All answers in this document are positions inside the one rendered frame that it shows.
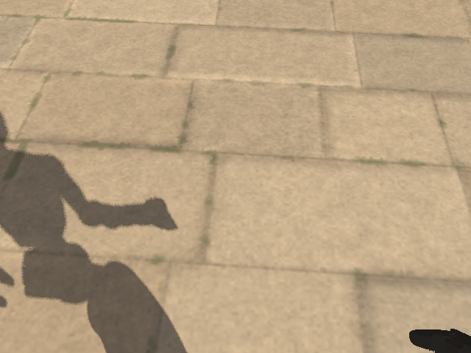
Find right robot hand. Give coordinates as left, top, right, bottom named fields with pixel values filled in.
left=409, top=329, right=471, bottom=353

